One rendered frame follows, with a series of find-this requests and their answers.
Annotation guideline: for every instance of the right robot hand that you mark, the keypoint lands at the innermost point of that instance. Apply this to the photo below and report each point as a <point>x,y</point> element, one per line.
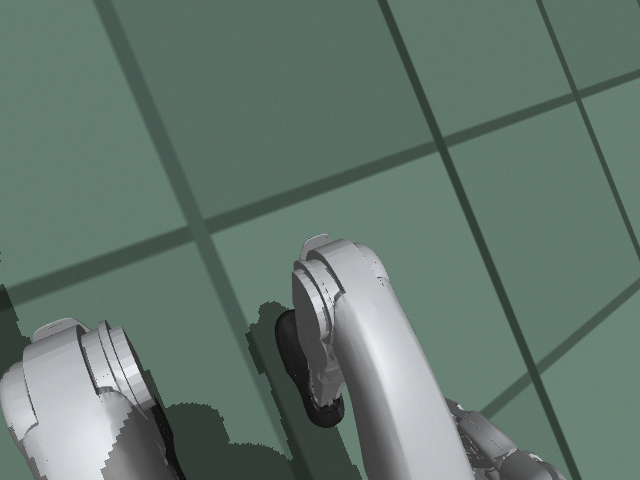
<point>487,444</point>

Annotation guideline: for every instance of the right robot foot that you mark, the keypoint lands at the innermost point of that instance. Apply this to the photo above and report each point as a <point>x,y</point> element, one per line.
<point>295,363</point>

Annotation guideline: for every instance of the left robot foot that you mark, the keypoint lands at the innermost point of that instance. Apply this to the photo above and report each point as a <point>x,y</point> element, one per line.
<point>167,436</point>

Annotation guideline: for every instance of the right robot arm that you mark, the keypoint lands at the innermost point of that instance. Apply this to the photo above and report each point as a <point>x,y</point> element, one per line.
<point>525,465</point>

